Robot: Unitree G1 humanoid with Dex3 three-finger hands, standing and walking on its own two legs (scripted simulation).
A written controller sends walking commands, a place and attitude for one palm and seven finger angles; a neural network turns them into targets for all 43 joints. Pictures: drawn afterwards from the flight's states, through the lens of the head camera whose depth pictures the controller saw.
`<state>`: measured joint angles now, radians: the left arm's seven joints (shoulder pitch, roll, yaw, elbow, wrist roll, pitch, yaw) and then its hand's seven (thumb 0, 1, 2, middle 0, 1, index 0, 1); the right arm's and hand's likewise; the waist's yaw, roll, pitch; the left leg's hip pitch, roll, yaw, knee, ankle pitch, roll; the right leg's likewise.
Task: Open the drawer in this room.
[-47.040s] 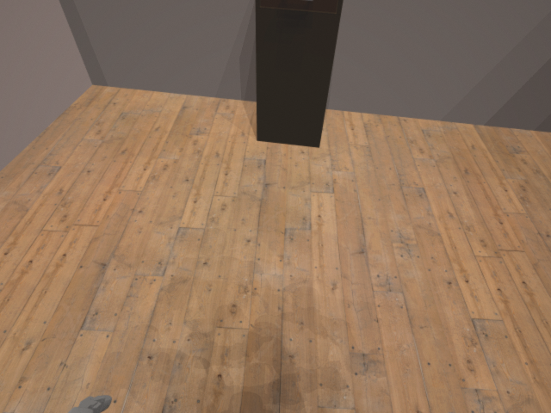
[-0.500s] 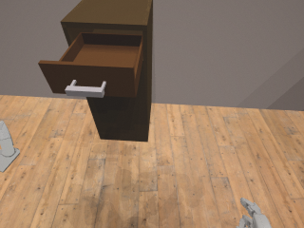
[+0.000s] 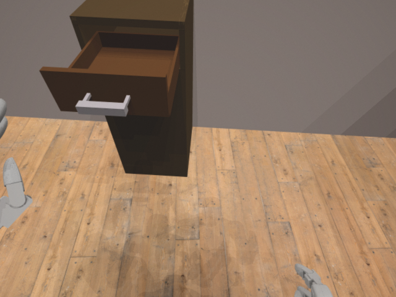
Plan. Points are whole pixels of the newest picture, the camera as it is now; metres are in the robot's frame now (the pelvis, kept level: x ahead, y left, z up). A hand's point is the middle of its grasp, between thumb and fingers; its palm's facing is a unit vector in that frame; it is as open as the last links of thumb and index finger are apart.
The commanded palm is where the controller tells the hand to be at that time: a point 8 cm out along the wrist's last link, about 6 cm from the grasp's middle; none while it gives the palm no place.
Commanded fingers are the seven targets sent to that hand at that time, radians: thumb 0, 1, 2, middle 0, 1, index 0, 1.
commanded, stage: stop stepping back and stand still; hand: left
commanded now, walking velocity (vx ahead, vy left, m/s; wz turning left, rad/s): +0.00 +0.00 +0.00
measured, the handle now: (105, 103) +0.58 +0.28 +0.05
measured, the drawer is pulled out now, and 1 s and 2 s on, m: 0.29 0.29 0.29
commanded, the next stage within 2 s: let the arm hang, fingers relaxed in 0.04 s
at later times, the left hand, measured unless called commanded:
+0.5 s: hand out of the picture +0.04 +0.18 -0.18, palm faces +0.10 -0.98 -0.18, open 6.8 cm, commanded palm none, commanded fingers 0.00 0.90 0.90 -0.20 -0.30 -0.20 -0.30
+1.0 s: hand out of the picture -0.02 +0.19 -0.17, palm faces +0.04 -0.97 -0.22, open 7.4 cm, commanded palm none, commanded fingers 0.00 0.90 0.90 -0.20 -0.30 -0.20 -0.30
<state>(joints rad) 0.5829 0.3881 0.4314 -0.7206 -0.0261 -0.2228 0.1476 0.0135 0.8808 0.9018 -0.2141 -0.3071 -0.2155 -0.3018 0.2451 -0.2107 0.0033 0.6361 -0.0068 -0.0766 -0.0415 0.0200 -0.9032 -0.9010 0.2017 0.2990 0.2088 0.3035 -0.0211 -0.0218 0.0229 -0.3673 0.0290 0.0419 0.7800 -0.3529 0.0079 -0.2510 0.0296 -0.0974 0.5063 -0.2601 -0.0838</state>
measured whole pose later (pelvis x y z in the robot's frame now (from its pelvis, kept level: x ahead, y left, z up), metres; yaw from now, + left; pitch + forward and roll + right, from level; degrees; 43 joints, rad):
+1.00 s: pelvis -0.02 +0.01 +0.01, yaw +1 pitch -2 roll +0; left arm 0.28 0.15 0.01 1.12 0.01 0.01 0.03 0.00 0.91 0.90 -0.20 -0.30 -0.20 -0.30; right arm 0.33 -0.14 0.00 1.11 -0.02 0.02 -0.02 0.01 -0.91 -0.90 0.20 0.30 0.20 0.30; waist -0.01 0.03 0.02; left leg -0.19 -0.01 0.04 0.41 -0.19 0.02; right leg -0.19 0.03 -0.04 0.41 -0.18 -0.05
